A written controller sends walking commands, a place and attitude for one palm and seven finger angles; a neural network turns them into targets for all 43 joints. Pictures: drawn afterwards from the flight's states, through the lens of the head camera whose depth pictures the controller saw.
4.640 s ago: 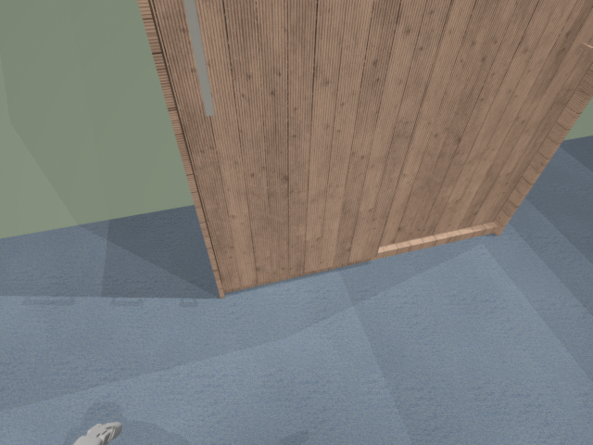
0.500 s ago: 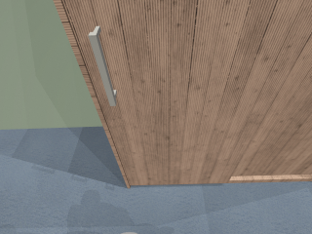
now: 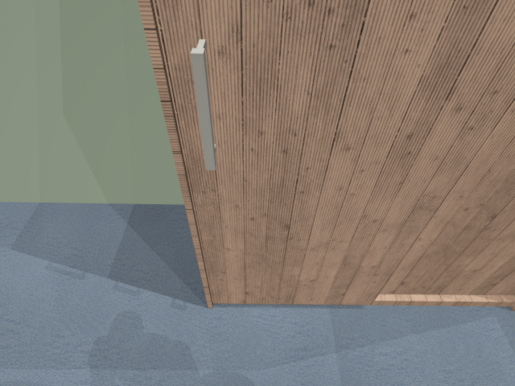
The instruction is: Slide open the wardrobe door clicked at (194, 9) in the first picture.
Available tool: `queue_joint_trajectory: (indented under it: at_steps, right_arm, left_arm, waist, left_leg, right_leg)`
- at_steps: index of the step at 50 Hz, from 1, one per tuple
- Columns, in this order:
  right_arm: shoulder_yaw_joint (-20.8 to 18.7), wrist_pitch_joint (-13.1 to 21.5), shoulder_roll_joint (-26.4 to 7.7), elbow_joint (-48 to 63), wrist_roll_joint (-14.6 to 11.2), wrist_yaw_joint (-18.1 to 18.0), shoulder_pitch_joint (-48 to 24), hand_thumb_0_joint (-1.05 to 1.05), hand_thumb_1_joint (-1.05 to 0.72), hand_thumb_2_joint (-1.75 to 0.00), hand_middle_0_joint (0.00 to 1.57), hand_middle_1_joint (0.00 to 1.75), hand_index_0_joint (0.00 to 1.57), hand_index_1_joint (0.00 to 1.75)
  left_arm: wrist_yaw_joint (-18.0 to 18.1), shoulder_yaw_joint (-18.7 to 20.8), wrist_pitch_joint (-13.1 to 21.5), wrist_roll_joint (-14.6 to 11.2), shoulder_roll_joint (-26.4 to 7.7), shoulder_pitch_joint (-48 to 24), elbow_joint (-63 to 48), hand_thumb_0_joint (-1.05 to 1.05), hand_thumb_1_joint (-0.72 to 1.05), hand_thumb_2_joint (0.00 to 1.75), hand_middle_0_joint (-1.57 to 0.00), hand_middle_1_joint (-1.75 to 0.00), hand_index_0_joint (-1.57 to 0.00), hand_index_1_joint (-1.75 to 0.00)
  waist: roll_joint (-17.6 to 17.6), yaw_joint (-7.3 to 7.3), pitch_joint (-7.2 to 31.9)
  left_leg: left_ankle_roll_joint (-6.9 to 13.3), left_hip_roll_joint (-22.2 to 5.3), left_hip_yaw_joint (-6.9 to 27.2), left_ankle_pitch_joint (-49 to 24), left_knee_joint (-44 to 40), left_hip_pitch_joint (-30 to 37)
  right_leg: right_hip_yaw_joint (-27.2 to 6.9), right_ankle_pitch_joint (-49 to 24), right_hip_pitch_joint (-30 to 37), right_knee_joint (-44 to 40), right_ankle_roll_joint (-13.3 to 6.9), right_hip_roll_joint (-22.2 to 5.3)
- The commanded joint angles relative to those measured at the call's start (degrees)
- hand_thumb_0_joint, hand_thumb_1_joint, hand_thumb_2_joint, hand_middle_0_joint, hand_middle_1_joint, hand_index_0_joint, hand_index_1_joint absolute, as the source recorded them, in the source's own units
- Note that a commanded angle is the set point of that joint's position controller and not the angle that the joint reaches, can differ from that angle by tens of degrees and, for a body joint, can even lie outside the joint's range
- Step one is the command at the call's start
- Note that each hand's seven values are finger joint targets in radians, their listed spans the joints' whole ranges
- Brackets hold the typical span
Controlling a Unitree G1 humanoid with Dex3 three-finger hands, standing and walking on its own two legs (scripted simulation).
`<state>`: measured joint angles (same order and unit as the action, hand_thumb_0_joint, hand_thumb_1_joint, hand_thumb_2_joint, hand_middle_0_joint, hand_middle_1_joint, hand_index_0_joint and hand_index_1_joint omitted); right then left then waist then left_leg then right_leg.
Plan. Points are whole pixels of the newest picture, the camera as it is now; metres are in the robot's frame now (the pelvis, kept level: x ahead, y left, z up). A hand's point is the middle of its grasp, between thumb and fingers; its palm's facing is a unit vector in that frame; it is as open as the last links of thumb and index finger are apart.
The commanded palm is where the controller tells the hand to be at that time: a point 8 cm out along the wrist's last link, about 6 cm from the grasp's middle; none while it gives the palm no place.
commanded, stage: come to a stop and stand still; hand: left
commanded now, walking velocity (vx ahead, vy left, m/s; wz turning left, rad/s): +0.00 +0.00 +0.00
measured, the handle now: (206, 111) +0.52 +0.13 +0.17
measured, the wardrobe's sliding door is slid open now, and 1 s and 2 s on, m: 0.00 0.00 0.00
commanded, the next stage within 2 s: look again from close up in 0.96 s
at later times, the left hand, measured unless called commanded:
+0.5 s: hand out of the picture +0.02 +0.16 -0.17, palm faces +0.03 -0.97 -0.24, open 7.4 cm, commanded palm none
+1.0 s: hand out of the picture +0.03 +0.14 -0.17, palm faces +0.03 -0.98 -0.22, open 7.4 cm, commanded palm none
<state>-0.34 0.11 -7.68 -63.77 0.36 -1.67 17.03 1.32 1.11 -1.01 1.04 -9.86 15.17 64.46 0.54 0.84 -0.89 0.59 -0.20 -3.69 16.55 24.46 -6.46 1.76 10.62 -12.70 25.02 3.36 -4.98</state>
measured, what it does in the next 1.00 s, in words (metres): stands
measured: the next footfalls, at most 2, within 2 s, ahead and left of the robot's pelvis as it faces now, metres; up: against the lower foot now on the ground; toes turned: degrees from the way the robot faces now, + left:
none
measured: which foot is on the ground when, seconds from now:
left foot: down 0.00-1.00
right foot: down 0.00-1.00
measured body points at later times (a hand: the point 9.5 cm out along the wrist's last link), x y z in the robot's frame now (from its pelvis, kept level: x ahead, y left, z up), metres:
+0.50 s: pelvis +0.01 -0.02 -0.01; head +0.01 -0.05 +0.44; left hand +0.02 +0.21 -0.15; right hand +0.02 -0.24 -0.17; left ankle -0.03 +0.11 -0.74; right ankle +0.03 -0.16 -0.74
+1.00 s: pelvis +0.00 -0.05 +0.00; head +0.01 -0.06 +0.45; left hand +0.02 +0.19 -0.15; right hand +0.00 -0.28 -0.16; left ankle -0.03 +0.11 -0.74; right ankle +0.03 -0.16 -0.74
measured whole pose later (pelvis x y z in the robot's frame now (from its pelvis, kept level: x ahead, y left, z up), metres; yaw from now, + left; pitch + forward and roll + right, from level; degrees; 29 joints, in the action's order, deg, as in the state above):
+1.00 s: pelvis +0.00 -0.05 +0.00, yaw +1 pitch -2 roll +1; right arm 0.2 1.0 -10.5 -63.1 0.8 -1.3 16.1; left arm 1.0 0.3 1.1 0.6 -9.9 12.8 63.1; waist -0.8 -0.2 -2.8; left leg -3.1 -3.5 -1.8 15.8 24.4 -6.7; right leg 4.0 12.2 -13.6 27.5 -0.7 -2.0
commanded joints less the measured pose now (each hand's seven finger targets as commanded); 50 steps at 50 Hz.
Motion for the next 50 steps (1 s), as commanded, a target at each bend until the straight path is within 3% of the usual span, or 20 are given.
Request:
queue_joint_trajectory:
  at_steps: [1, 5, 6, 7, 8, 9, 10, 14, 17, 20, 25, 29, 38, 50]
  right_arm:
    - [-1.28, 1.15, -6.66, 1.56, 0.07, -0.41, 2.74, 0.00, -0.90, -0.90, 0.20, 0.30, 0.20, 0.30]
    - [-1.24, 1.45, -5.96, 0.82, 0.00, -0.48, 3.51, 0.00, -0.90, -0.90, 0.20, 0.30, 0.20, 0.30]
    - [-0.78, 2.26, -8.62, 5.02, -0.34, 0.30, -0.45, 0.00, -0.90, -0.90, 0.20, 0.30, 0.20, 0.30]
    - [-0.70, 2.15, -6.02, 5.61, 0.31, 0.47, 3.02, 0.00, -0.90, -0.90, 0.20, 0.30, 0.20, 0.30]
    - [-0.47, 2.50, -5.10, 5.45, 0.94, 0.67, 2.00, 0.00, -0.90, -0.90, 0.20, 0.30, 0.20, 0.30]
    - [-0.35, 2.55, -5.71, 5.88, 0.64, 0.47, 3.31, 0.00, -0.90, -0.90, 0.20, 0.30, 0.20, 0.30]
    - [-0.45, 2.54, -5.94, 6.44, 0.59, 0.35, 3.58, 0.00, -0.90, -0.90, 0.20, 0.30, 0.20, 0.30]
    - [-0.48, 2.39, -6.68, 6.75, 0.48, 0.00, 4.59, 0.00, -0.90, -0.90, 0.20, 0.30, 0.20, 0.30]
    - [-0.45, 2.09, -6.92, 6.35, 0.41, -0.03, 4.70, 0.00, -0.90, -0.90, 0.20, 0.30, 0.20, 0.30]
    - [-0.31, 2.06, -6.94, 5.68, 0.48, -0.01, 4.33, 0.00, -0.90, -0.90, 0.20, 0.30, 0.20, 0.30]
    - [-0.30, 1.93, -7.20, 4.99, 0.54, -0.02, 3.92, 0.00, -0.90, -0.90, 0.20, 0.30, 0.20, 0.30]
    - [-0.40, 1.97, -7.60, 4.38, 0.57, -0.03, 3.64, 0.00, -0.90, -0.90, 0.20, 0.30, 0.20, 0.30]
    - [-0.45, 1.54, -7.35, 3.29, 0.58, 0.06, 3.01, 0.00, -0.90, -0.90, 0.20, 0.30, 0.20, 0.30]
    - [-0.47, 1.47, -7.89, 2.28, 0.62, 0.14, 2.77, 0.00, -0.90, -0.90, 0.20, 0.30, 0.20, 0.30]
  left_arm:
    - [0.40, 0.36, 0.90, -0.11, -4.24, 2.68, -0.90, 0.00, 0.90, 0.90, -0.20, -0.30, -0.20, -0.30]
    - [0.54, 0.38, 1.43, -0.21, -4.23, 3.07, -0.44, 0.00, 0.90, 0.90, -0.20, -0.30, -0.20, -0.30]
    - [3.17, -0.71, 2.30, 0.12, -5.07, 6.22, 0.91, 0.00, 0.90, 0.90, -0.20, -0.30, -0.20, -0.30]
    - [2.52, -0.23, 2.84, -0.03, -6.61, 5.46, -1.13, 0.00, 0.90, 0.90, -0.20, -0.30, -0.20, -0.30]
    - [1.79, -0.07, 3.20, -0.16, -6.66, 4.41, -1.36, 0.00, 0.90, 0.90, -0.20, -0.30, -0.20, -0.30]
    - [1.39, -0.37, 3.08, -0.19, -6.44, 4.56, -1.49, 0.00, 0.90, 0.90, -0.20, -0.30, -0.20, -0.30]
    - [1.15, -0.48, 2.85, -0.06, -5.35, 3.96, -1.89, 0.00, 0.90, 0.90, -0.20, -0.30, -0.20, -0.30]
    - [0.69, -0.75, 2.77, -0.18, -4.26, 2.70, -2.08, 0.00, 0.90, 0.90, -0.20, -0.30, -0.20, -0.30]
    - [0.65, -0.71, 2.72, -0.35, -4.61, 2.62, -2.07, 0.00, 0.90, 0.90, -0.20, -0.30, -0.20, -0.30]
    - [0.62, -0.44, 2.77, -0.35, -5.34, 2.70, -2.17, 0.00, 0.90, 0.90, -0.20, -0.30, -0.20, -0.30]
    - [0.55, -0.05, 2.96, -0.45, -6.42, 2.43, -2.60, 0.00, 0.90, 0.90, -0.20, -0.30, -0.20, -0.30]
    - [0.52, 0.30, 3.09, -0.43, -7.29, 1.40, -3.09, 0.00, 0.90, 0.90, -0.20, -0.30, -0.20, -0.30]
    - [0.37, 0.60, 3.00, -0.41, -8.12, 0.08, -3.43, 0.00, 0.90, 0.90, -0.20, -0.30, -0.20, -0.30]
    - [0.14, 0.82, 2.70, -0.49, -8.48, -0.44, -3.59, 0.00, 0.90, 0.90, -0.20, -0.30, -0.20, -0.30]
  waist:
    - [-0.03, 0.19, -4.53]
    - [-0.19, -0.12, -1.79]
    - [-1.57, 0.44, -4.48]
    - [-5.93, -0.88, 0.90]
    - [-10.65, -0.17, 0.25]
    - [-8.67, -0.51, 1.84]
    - [-6.18, -0.59, 0.66]
    - [0.74, -1.10, -1.26]
    - [2.18, -1.25, -4.05]
    - [0.20, -1.00, -4.65]
    - [1.82, -0.85, -2.82]
    - [0.87, -0.87, -1.40]
    - [1.58, -0.88, -1.70]
    - [-0.32, -0.62, -2.69]
  left_leg:
    - [0.35, -6.54, 5.71, -4.17, -8.68, -7.72]
    - [0.11, -6.35, 4.48, -9.16, -6.85, -4.81]
    - [-0.82, -7.40, 2.58, -17.20, 2.27, -9.12]
    - [-0.89, -4.36, 3.68, -7.61, -0.53, -8.64]
    - [-0.42, -3.71, 3.51, -10.60, -1.13, -8.55]
    - [-0.10, -5.21, 4.70, -9.07, -2.05, -8.20]
    - [0.38, -5.68, 5.52, -8.48, -2.32, -8.44]
    - [1.11, -5.79, 5.60, -10.50, -2.09, -7.31]
    - [0.98, -5.26, 5.09, -7.84, -2.95, -7.54]
    - [0.76, -4.93, 4.56, -8.00, -3.33, -7.35]
    - [0.50, -4.68, 3.81, -7.77, -3.00, -5.80]
    - [0.22, -4.93, 3.48, -8.99, -3.08, -4.96]
    - [-0.30, -5.04, 2.99, -6.79, -3.48, -4.45]
    - [-0.55, -5.25, 3.20, -4.85, -4.40, -5.40]
  right_leg:
    - [-1.64, -4.12, 2.85, -3.32, -2.07, -1.24]
    - [-1.79, -6.90, 3.56, -3.51, -2.46, -1.76]
    - [-3.75, -16.83, 2.16, 0.94, -3.82, -3.69]
    - [-3.64, -7.80, 4.22, 2.37, -4.90, -3.59]
    - [-2.69, -10.76, 3.46, 3.63, -5.20, -3.04]
    - [-1.96, -3.05, 3.60, 3.17, -5.06, -1.85]
    - [-1.29, -0.52, 2.35, 2.97, -4.78, -1.14]
    - [-1.18, -3.11, 0.80, 2.72, -4.64, -0.99]
    - [-2.19, -3.27, -0.43, 1.30, -4.75, -1.31]
    - [-2.52, -4.51, -0.01, 0.95, -4.87, -1.49]
    - [-3.18, -6.59, 1.35, -0.06, -5.16, -2.04]
    - [-3.28, -8.91, 2.59, -0.07, -5.37, -2.09]
    - [-3.77, -5.84, 2.45, -2.63, -5.72, -2.35]
    - [-4.18, 0.53, 1.71, -4.78, -5.66, -2.01]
